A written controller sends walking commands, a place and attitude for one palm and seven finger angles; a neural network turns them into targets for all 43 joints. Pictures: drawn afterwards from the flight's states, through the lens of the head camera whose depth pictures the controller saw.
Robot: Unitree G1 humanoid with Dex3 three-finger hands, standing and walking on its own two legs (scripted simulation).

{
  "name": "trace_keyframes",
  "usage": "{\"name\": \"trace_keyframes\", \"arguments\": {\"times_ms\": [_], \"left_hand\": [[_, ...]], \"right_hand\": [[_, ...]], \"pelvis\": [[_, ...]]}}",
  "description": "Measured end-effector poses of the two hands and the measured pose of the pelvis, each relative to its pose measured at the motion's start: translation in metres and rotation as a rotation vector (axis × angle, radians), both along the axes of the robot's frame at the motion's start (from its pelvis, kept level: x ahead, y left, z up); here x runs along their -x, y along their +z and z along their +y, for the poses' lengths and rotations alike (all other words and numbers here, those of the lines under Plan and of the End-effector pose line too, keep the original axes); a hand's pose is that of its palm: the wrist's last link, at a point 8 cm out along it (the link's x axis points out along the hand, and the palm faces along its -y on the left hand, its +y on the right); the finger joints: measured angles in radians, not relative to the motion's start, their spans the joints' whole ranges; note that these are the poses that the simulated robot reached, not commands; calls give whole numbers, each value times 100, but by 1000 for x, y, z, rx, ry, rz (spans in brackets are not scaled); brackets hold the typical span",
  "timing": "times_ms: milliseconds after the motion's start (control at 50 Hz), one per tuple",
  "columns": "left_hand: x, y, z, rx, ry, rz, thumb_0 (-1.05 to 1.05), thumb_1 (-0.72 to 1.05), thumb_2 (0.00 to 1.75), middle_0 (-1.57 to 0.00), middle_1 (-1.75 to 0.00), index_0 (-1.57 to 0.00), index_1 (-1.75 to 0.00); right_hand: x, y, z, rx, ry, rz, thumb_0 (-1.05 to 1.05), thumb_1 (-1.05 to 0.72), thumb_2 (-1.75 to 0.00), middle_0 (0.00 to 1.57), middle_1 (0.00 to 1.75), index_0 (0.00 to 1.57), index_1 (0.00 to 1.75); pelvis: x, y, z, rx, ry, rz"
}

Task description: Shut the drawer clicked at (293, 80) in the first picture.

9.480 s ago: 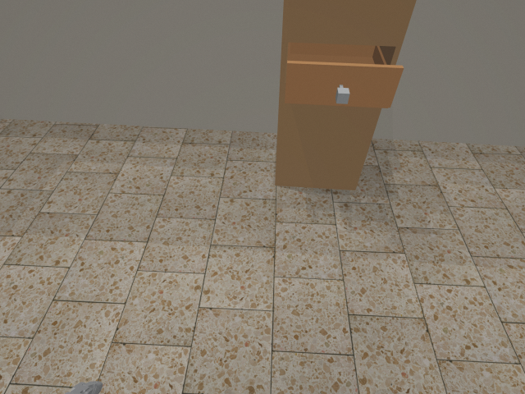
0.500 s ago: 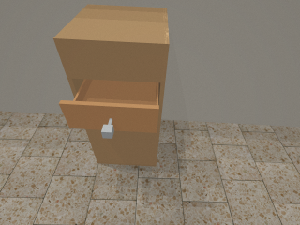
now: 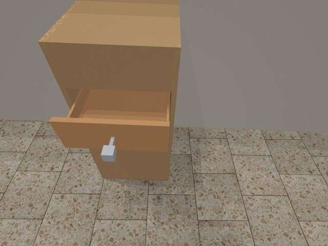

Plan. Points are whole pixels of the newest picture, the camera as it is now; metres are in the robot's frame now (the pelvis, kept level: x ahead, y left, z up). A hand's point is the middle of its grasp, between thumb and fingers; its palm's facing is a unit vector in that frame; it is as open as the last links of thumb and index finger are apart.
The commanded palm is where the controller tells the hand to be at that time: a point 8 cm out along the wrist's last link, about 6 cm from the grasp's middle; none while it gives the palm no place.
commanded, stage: come to a stop and stand still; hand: left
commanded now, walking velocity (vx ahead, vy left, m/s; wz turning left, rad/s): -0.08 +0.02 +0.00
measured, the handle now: (110, 148) +0.42 +0.21 -0.09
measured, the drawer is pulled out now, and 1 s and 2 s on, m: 0.16 0.16 0.16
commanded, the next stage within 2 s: look again from close up in 0.82 s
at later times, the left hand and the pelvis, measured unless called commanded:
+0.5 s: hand out of the picture -0.01 +0.19 -0.16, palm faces +0.00 -0.97 -0.25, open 7.4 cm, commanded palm none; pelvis -0.08 -0.01 -0.01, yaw +0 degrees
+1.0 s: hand out of the picture -0.17 +0.16 -0.18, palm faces +0.05 -0.99 -0.16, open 7.4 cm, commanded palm none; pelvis -0.11 +0.00 +0.00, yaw +1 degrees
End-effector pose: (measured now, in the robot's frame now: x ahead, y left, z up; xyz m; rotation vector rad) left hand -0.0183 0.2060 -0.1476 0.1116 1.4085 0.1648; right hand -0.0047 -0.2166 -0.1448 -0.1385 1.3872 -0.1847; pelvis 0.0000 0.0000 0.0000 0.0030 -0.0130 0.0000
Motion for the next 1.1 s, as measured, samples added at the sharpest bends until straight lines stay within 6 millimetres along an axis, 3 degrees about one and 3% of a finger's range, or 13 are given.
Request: {"name": "trace_keyframes", "arguments": {"times_ms": [220, 340, 440, 560, 820, 960, 1100], "left_hand": [[-20, 8, 39, -102, -80, -117, 1, 92, 90, -20, -30, -20, -30], [-22, 19, 41, -132, -99, -226, 0, 91, 90, -20, -30, -20, -30], [-14, 18, 34, -107, -109, -266, 0, 91, 90, -20, -30, -20, -30], [16, 13, 21, -61, -98, -237, 0, 91, 90, -20, -30, -20, -30], [121, -3, 6, 0, -20, 9, 0, 91, 90, -20, -30, -20, -30], [150, -3, 1, 17, 11, 77, 0, 91, 90, -20, -30, -20, -30], [151, -5, -1, 34, 20, 72, 0, 91, 90, -20, -30, -20, -30]], "right_hand": [[3, -3, -15, 16, 23, -108, 1, -92, -90, 20, 30, 20, 30], [8, -3, -29, 23, 24, -194, 1, -91, -90, 20, 30, 20, 30], [24, 1, -32, 22, 36, -213, 1, -91, -90, 20, 30, 20, 30], [59, 3, -27, 9, 42, -154, 1, -91, -90, 20, 30, 20, 30], [135, -2, -6, -25, -7, 38, 1, -91, -90, 20, 30, 20, 30], [147, -4, 8, -45, -17, 73, 1, -91, -90, 20, 30, 20, 30], [139, -5, 19, -55, -16, 51, 1, -91, -90, 20, 30, 20, 30]], "pelvis": [[34, -9, -1, -11, -1, 14], [56, -12, -6, 0, 0, -16], [74, -10, -8, 0, 1, -35], [91, -7, -8, 2, 3, -34], [108, -4, -4, 10, 6, -25], [112, -4, 1, 13, 8, -22], [113, -4, 6, 15, 8, -19]]}}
